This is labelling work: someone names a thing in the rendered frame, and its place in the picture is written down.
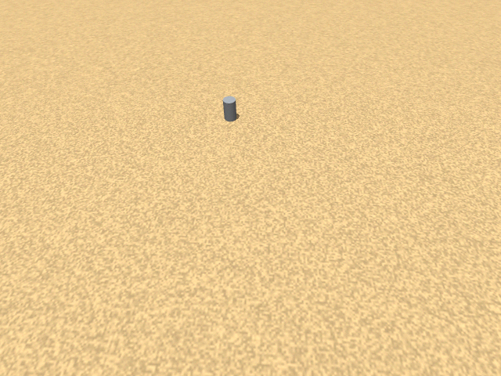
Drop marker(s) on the can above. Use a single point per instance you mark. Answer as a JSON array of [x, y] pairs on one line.
[[229, 104]]

